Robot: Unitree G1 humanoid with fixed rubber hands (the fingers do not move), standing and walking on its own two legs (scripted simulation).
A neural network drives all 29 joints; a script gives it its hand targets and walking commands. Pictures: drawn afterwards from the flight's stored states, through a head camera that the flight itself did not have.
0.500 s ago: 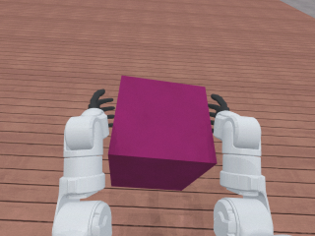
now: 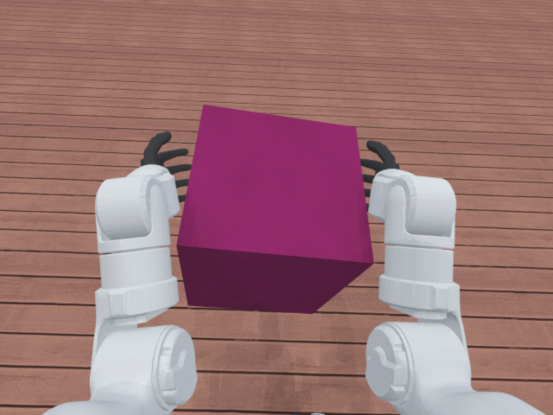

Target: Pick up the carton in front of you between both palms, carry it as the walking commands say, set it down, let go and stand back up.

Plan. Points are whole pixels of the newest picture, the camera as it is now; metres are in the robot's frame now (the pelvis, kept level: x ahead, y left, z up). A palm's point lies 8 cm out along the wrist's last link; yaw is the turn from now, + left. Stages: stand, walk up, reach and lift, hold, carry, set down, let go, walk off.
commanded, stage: carry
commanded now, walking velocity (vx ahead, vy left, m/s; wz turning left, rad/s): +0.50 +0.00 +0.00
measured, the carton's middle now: (265, 223) +0.37 +0.00 +0.08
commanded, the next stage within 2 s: none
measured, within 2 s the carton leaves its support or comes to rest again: neither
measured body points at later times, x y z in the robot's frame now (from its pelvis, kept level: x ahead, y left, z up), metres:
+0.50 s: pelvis +0.31 +0.03 +0.01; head +0.32 +0.03 +0.46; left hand +0.62 +0.17 +0.10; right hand +0.61 -0.12 +0.10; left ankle +0.40 +0.11 -0.72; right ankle +0.13 -0.08 -0.68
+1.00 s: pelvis +0.62 -0.01 +0.00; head +0.59 -0.03 +0.45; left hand +0.89 +0.13 +0.09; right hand +0.89 -0.16 +0.08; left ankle +0.41 +0.10 -0.68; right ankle +0.74 -0.10 -0.72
